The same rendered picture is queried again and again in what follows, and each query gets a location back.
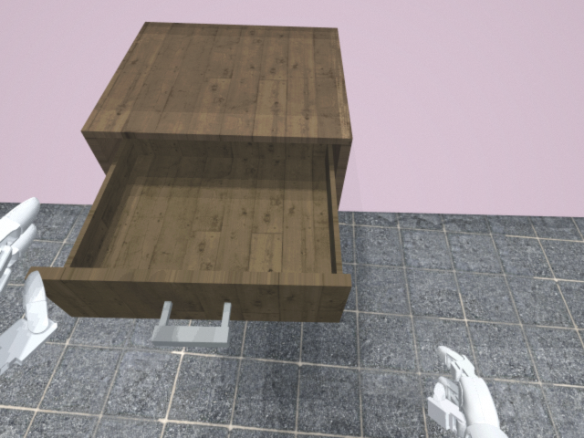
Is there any drawer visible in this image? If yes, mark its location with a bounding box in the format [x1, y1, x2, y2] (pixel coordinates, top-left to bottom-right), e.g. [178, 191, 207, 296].
[25, 139, 352, 323]

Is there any left robot hand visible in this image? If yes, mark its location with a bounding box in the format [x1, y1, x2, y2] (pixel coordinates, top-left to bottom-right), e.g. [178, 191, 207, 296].
[0, 197, 57, 376]

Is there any right robot hand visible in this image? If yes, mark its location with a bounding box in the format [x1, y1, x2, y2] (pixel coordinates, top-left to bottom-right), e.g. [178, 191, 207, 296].
[428, 346, 500, 438]

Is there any cabinet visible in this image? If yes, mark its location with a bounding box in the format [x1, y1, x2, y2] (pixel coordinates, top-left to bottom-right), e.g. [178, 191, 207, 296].
[81, 22, 353, 210]

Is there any handle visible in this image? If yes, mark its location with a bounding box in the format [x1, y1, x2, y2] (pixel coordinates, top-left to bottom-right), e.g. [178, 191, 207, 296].
[151, 301, 232, 348]

